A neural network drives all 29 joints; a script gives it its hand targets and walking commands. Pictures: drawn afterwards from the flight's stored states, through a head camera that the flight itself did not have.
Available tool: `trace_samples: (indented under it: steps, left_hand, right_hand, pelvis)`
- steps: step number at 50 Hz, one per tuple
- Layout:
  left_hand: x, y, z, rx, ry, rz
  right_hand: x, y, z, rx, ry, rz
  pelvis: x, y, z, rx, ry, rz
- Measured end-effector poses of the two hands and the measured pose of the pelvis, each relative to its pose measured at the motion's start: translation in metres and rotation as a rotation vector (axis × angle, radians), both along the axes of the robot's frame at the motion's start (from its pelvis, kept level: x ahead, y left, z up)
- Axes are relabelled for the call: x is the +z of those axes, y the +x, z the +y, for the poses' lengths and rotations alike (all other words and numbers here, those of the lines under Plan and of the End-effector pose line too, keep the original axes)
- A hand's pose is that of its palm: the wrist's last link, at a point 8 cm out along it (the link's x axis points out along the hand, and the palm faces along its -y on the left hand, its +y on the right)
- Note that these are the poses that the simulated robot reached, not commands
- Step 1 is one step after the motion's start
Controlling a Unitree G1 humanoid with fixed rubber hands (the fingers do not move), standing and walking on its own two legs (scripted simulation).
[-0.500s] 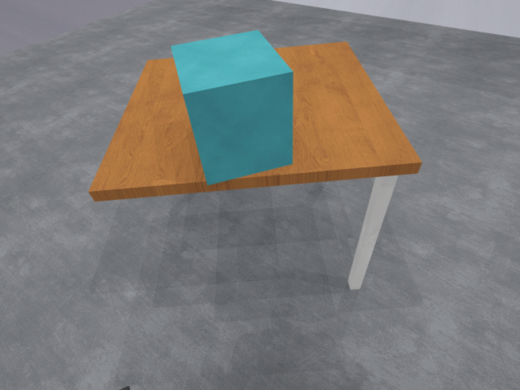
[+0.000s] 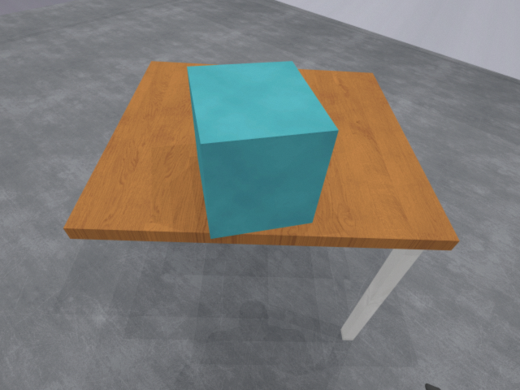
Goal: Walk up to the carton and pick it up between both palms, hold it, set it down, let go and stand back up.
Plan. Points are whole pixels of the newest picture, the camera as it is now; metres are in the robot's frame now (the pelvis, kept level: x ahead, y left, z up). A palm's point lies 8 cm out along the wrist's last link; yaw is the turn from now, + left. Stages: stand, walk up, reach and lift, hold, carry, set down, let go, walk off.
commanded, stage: walk up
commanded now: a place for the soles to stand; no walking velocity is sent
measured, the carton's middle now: (252, 148) +0.56 +0.04 +0.06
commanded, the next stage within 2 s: none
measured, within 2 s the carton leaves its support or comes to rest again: neither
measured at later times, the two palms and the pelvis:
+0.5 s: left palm (140, 351) +0.21 +0.21 -0.08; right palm (459, 373) +0.19 -0.32 -0.11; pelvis +0.07 -0.06 +0.00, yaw +2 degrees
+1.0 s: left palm out of the picture +0.13 +0.22 -0.08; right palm (469, 382) +0.17 -0.32 -0.09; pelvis +0.05 -0.06 +0.00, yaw +3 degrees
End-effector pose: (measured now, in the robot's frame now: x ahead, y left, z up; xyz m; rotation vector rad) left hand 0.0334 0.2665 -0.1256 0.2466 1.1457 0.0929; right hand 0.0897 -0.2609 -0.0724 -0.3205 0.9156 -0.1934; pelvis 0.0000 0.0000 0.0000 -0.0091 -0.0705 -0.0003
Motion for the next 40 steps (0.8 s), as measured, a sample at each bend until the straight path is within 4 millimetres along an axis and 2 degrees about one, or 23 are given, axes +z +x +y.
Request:
trace_samples:
  steps: [3,6,9,13,16,19,24,27,31,34,40]
  left_hand:
    - [0.013,0.047,-0.007,-0.034,-0.008,-0.062]
    - [0.023,0.087,-0.016,-0.052,-0.004,-0.108]
    - [0.027,0.118,-0.028,-0.052,0.009,-0.142]
    - [0.028,0.143,-0.046,-0.042,0.046,-0.176]
    - [0.034,0.153,-0.055,-0.031,0.069,-0.187]
    - [0.040,0.163,-0.053,-0.012,0.088,-0.203]
    - [0.049,0.177,-0.052,-0.011,0.093,-0.257]
    - [0.050,0.179,-0.055,-0.010,0.081,-0.281]
    - [0.046,0.171,-0.058,-0.002,0.066,-0.281]
    - [0.044,0.162,-0.061,0.005,0.053,-0.281]
    - [0.041,0.139,-0.058,0.022,0.035,-0.261]
  right_hand:
    - [0.001,-0.015,-0.010,-0.050,-0.005,0.082]
    - [-0.003,-0.018,-0.020,-0.071,0.005,0.140]
    - [-0.015,-0.008,-0.028,-0.072,0.038,0.173]
    - [-0.041,0.022,-0.043,-0.042,0.089,0.185]
    - [-0.050,0.050,-0.048,-0.016,0.107,0.164]
    - [-0.051,0.075,-0.050,0.016,0.111,0.126]
    - [-0.037,0.098,-0.055,0.062,0.093,0.064]
    - [-0.026,0.107,-0.064,0.071,0.069,0.038]
    - [-0.014,0.113,-0.073,0.076,0.041,0.000]
    - [-0.009,0.110,-0.076,0.077,0.028,-0.011]
    - [-0.007,0.095,-0.065,0.084,0.053,-0.011]
  pelvis:
    - [0.008,0.017,-0.005,-0.003,0.001,0.006]
    - [0.012,0.031,-0.013,0.003,-0.001,0.012]
    - [0.009,0.043,-0.023,0.016,0.009,0.019]
    - [-0.004,0.058,-0.040,0.024,0.011,0.012]
    - [-0.006,0.063,-0.046,0.037,0.017,0.014]
    - [-0.007,0.067,-0.049,0.041,0.022,0.027]
    - [-0.005,0.067,-0.058,0.040,0.039,0.034]
    - [-0.004,0.067,-0.061,0.041,0.038,0.032]
    - [-0.003,0.064,-0.064,0.049,0.035,0.029]
    - [-0.003,0.060,-0.064,0.050,0.035,0.023]
    - [0.000,0.052,-0.062,0.054,0.029,0.016]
